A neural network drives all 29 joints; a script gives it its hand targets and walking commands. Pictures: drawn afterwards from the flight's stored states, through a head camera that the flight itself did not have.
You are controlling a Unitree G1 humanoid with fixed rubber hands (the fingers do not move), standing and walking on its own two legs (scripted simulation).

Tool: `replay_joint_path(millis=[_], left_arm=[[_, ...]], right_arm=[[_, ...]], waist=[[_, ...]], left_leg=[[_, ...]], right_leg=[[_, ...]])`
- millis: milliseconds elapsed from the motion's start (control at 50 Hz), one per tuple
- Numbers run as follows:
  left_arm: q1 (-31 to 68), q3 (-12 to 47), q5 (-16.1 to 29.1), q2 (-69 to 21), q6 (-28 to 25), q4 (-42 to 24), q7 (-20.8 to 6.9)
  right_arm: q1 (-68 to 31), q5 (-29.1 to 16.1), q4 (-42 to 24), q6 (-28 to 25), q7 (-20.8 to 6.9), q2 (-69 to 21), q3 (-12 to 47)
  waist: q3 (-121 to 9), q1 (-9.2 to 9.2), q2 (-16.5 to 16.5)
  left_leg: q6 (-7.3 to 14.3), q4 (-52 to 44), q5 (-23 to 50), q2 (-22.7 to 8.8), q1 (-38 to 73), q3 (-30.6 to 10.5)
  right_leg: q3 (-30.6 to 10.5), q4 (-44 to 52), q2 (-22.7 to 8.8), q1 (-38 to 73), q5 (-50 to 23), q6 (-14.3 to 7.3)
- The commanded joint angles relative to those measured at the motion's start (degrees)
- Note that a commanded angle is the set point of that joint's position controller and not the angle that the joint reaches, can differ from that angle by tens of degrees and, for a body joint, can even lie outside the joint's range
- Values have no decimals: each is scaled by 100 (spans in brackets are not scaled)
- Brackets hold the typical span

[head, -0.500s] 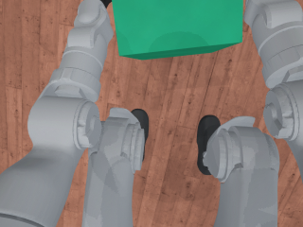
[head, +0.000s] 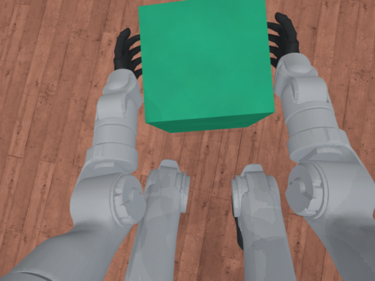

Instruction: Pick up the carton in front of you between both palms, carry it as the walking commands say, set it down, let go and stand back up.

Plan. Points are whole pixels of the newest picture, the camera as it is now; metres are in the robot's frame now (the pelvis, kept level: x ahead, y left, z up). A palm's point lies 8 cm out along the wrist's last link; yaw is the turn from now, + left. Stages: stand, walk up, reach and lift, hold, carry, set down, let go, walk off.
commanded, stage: reach and lift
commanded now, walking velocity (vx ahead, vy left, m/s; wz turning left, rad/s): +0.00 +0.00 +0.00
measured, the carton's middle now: (205, 80) +0.51 +0.02 -0.14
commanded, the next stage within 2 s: none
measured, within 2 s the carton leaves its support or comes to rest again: neither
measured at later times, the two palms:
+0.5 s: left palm (89, 50) +0.47 +0.16 +0.07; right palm (332, 36) +0.48 -0.14 +0.07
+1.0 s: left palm out of the picture +0.43 +0.16 +0.23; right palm out of the picture +0.43 -0.14 +0.23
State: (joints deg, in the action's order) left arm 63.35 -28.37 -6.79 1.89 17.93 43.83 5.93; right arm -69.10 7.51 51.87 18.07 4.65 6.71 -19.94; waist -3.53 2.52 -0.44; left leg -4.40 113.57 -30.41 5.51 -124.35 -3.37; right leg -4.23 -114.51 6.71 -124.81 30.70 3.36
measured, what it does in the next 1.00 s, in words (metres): rises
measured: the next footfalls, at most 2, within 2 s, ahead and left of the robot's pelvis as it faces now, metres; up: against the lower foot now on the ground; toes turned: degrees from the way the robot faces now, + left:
none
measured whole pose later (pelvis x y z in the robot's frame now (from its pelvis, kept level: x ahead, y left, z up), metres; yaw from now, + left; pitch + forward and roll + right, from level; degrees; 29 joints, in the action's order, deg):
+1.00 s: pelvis +0.08 +0.00 +0.27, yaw +0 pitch +23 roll +0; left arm 27.9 -21.0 -10.5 -6.6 17.3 34.7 2.9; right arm -28.9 10.3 36.9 17.0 3.3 -5.5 -19.0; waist -12.1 1.1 -0.2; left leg -1.8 60.7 -23.9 4.9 -60.1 -7.1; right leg -7.1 -61.0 5.3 -59.9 24.3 1.3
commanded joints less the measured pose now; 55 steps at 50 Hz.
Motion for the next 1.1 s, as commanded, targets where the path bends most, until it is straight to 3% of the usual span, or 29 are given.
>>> replay_joint_path(millis=[0, 140, 340, 460, 720, 1080], left_arm=[[4006, 2480, 310, -5679, 74, -29, -1582], [3916, 2596, 258, -5982, 161, -156, -1667], [3006, 3549, 686, -6507, 298, -716, -1730], [2291, 3839, 756, -6644, 266, -754, -1719], [819, 3786, 450, -6769, 28, -509, -1687], [-1183, 4272, 329, -6830, 23, -905, -1696]], right_arm=[[-3342, -315, -101, -55, -1428, -6155, 1766], [-3208, -206, -219, 15, -1489, -6363, 1716], [-2474, -653, -1114, 154, -1553, -7000, 2750], [-1825, -768, -1305, 121, -1521, -7181, 3095], [-354, -495, -1154, -113, -1481, -7249, 2951], [1594, -414, -1724, -95, -1530, -7260, 3482]], waist=[[-5310, 132, -278], [-6039, 44, -108], [-6811, 28, -159], [-6341, 10, -201], [-4941, -68, -30], [-3496, -164, 6]], left_leg=[[291, -1464, 505, 399, 2904, 938], [261, -2055, 619, 428, 3653, 910], [191, -2721, 1409, 446, 4892, 828], [195, -3231, 1539, 458, 5452, 692], [267, -4699, 1592, 378, 6851, 337], [372, -6970, 2695, 141, 9578, -112]], right_leg=[[856, 1574, 346, 2881, -346, -303], [856, 2182, 374, 3599, -471, -294], [787, 2844, 382, 4978, -1286, -177], [677, 3365, 380, 5556, -1435, -145], [335, 4844, 291, 6870, -1531, -208], [-64, 7078, 29, 9478, -2643, -275]])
